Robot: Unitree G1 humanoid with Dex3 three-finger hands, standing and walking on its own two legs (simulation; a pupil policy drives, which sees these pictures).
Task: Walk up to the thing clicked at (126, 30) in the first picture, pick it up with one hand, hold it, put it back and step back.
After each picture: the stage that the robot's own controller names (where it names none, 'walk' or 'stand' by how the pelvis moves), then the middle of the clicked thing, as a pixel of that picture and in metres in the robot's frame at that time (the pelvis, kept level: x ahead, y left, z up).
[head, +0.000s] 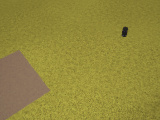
stand; (124, 31) +1.63 -0.52 -0.72
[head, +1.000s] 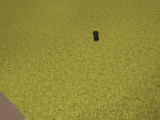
walk; (95, 36) +1.56 -0.03 -0.69
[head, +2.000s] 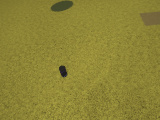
walk; (63, 71) +1.00 +0.32 -0.71
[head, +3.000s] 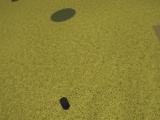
walk; (64, 103) +0.63 +0.28 -0.72
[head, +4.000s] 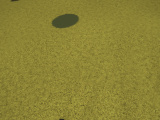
stand; out of the picture +0.44 +0.24 -0.70
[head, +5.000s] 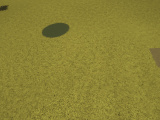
stand; out of the picture +0.38 +0.24 -0.72
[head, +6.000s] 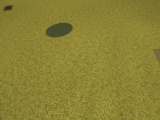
stand; out of the picture +0.39 +0.23 -0.73
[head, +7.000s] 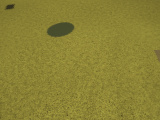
stand; out of the picture +0.39 +0.23 -0.73
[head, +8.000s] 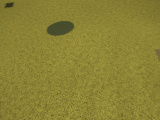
stand; out of the picture +0.38 +0.23 -0.73
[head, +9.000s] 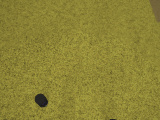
go down; (41, 100) +0.42 +0.25 -0.57
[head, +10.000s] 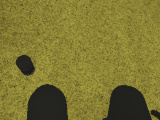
go down; (26, 66) +0.45 +0.29 -0.31
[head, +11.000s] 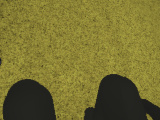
close in; out of the picture +0.43 +0.32 -0.26
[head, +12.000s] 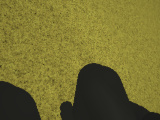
close; out of the picture +0.41 +0.34 -0.21
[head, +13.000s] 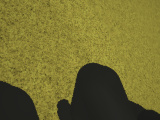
lift; out of the picture +0.40 +0.34 -0.22
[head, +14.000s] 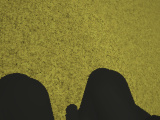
lift; out of the picture +0.34 +0.30 -0.20
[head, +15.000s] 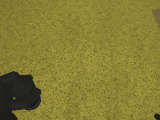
lift; (27, 94) +0.32 +0.20 +0.00
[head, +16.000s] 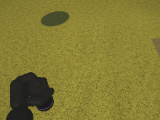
hold; (41, 95) +0.33 +0.17 +0.01
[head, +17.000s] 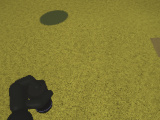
hold; (40, 97) +0.33 +0.18 -0.01
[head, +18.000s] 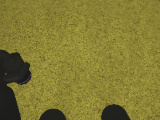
crouch; (17, 70) +0.41 +0.23 -0.08
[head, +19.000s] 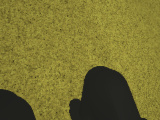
lower; out of the picture +0.41 +0.33 -0.21
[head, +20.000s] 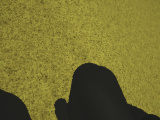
lower; out of the picture +0.40 +0.35 -0.22
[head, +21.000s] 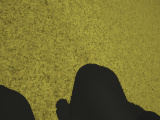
lower; out of the picture +0.40 +0.35 -0.22
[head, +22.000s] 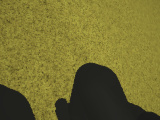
lower; out of the picture +0.40 +0.35 -0.22
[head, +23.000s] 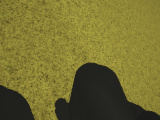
loosen; out of the picture +0.40 +0.35 -0.22
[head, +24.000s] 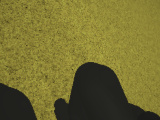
withdraw; out of the picture +0.39 +0.32 -0.22
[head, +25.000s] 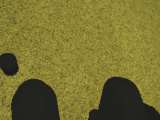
stand; (9, 65) +0.42 +0.29 -0.28
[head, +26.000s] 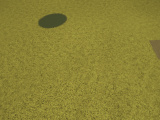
stand; out of the picture +0.37 +0.21 -0.64
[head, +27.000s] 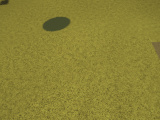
stand; out of the picture +0.39 +0.22 -0.67
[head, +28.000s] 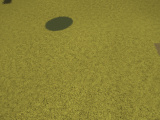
stand; out of the picture +0.39 +0.22 -0.67
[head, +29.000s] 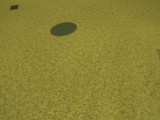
stand; out of the picture +0.40 +0.21 -0.72
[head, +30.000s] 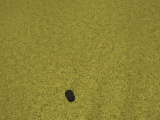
walk; (70, 96) +0.52 +0.21 -0.70
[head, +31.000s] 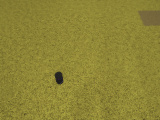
walk; (59, 78) +0.77 +0.18 -0.71
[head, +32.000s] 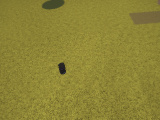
stand; (62, 68) +1.02 +0.28 -0.71
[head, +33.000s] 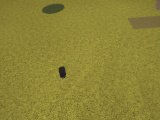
stand; (62, 72) +1.03 +0.23 -0.72
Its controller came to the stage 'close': yes
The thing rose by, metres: 0.71
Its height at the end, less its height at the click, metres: +0.00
